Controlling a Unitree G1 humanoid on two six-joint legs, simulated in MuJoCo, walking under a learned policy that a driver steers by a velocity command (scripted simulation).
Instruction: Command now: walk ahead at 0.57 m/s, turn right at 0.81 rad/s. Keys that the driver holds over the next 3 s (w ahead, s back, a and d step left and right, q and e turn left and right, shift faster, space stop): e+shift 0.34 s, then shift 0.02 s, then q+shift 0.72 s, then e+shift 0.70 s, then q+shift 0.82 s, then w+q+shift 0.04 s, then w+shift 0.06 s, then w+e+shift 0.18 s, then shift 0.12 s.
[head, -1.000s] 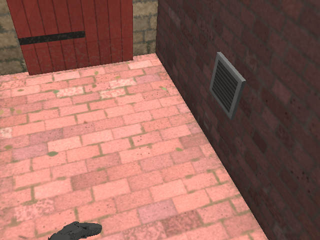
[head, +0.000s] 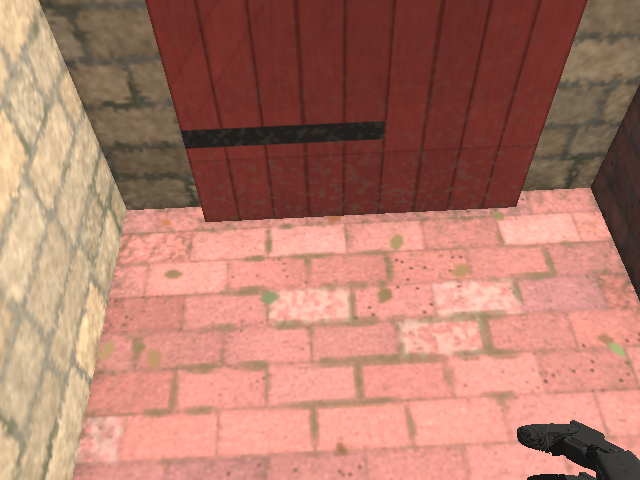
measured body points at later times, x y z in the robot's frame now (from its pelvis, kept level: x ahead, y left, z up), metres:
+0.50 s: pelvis +0.27 +0.03 +0.00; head +0.30 +0.03 +0.45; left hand +0.58 +0.18 -0.08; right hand +0.22 -0.24 -0.12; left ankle +0.37 +0.11 -0.74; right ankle +0.28 -0.12 -0.69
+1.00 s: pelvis +0.29 +0.04 -0.02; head +0.32 +0.06 +0.43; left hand +0.43 +0.31 -0.14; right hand +0.43 -0.25 -0.10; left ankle +0.30 +0.13 -0.74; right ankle +0.26 -0.10 -0.73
